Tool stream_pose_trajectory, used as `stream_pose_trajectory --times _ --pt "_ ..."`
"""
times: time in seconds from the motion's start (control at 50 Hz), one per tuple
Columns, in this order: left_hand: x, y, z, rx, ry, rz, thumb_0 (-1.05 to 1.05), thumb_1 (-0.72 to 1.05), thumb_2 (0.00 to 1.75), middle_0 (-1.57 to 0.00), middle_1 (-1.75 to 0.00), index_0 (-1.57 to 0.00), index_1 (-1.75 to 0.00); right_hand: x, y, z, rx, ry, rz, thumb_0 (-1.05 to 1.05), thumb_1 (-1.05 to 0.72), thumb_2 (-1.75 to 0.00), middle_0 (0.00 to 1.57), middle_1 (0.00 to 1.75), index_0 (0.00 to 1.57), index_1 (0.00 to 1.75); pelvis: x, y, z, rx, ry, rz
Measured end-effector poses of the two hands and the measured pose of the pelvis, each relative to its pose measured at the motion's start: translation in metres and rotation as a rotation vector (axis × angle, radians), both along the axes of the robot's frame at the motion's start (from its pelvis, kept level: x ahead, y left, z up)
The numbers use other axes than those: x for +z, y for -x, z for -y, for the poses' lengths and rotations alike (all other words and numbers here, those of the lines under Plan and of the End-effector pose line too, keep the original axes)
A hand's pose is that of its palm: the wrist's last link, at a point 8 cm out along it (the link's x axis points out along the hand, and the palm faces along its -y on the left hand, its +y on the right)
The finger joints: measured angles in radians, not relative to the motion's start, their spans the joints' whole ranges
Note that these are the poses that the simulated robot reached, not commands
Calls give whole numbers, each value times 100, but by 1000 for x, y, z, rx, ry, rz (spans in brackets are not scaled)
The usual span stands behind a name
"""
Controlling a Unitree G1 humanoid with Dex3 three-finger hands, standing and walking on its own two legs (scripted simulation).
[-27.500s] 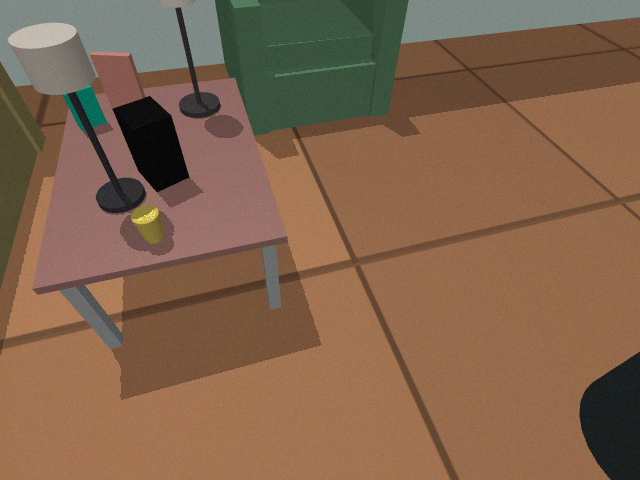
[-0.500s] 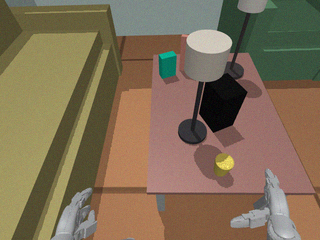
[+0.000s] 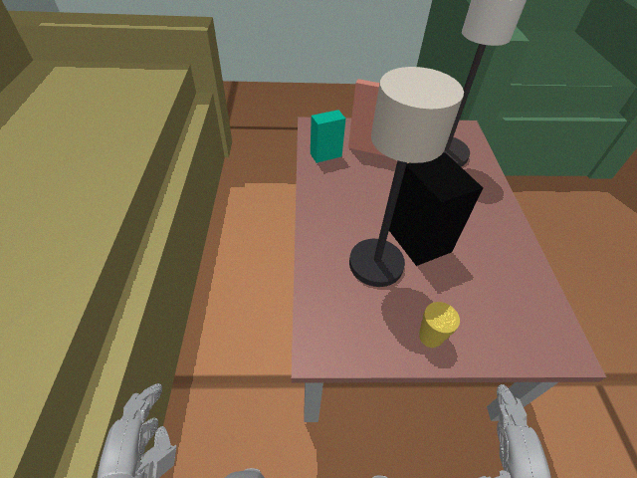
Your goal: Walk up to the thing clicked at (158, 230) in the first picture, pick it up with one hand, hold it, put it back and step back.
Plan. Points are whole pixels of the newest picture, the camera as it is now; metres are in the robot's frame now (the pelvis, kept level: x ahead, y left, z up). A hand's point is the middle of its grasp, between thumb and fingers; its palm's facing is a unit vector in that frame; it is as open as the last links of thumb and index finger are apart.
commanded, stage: home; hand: right
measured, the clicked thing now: (435, 327) +0.46 -0.24 -0.26
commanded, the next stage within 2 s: stand in 1.70 s
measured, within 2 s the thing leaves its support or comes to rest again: neither
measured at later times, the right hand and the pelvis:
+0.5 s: hand (482, 460) +0.17 -0.20 -0.06, palm faces +0.11 +0.95 -0.28, open 17.5 cm; pelvis +0.00 -0.02 +0.00, yaw +1 degrees
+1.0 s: hand (482, 454) +0.18 -0.20 -0.06, palm faces +0.11 +0.95 -0.28, open 17.5 cm; pelvis +0.01 -0.02 +0.00, yaw +1 degrees
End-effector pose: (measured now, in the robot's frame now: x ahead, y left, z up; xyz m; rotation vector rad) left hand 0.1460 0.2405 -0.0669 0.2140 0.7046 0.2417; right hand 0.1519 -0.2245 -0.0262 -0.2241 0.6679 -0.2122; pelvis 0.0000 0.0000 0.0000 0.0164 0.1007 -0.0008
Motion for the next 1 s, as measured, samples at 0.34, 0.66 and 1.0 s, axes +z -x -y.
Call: stream_pose_trajectory --times 0.34,0.66,1.0 --pt "3 0 13 -16 -19 35 1 90 90 -20 -30 -20 -30 -2 5 12 -1 2 -18 -1 56 -4 5 5 6 5 -1 3 10 5 -11 4" --pt "4 -5 22 -13 -25 38 2 89 90 -20 -30 -20 -30 -3 -5 20 6 2 -29 -1 55 -4 5 5 6 5 -1 -5 19 10 -18 -1" --pt "5 -9 18 -14 -29 46 2 89 90 -20 -30 -20 -30 -2 -7 18 4 1 -39 -1 56 -4 5 5 6 5 -1 -7 17 9 -18 -5"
